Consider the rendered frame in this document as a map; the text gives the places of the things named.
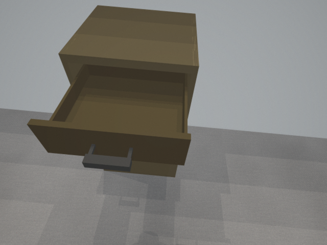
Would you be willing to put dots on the drawer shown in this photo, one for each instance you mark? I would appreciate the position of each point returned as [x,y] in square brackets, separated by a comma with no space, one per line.
[119,108]

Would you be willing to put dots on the handle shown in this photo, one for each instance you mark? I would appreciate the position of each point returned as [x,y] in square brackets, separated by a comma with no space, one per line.
[107,162]

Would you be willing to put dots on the cabinet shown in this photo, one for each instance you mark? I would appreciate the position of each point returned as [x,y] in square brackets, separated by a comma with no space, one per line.
[139,39]

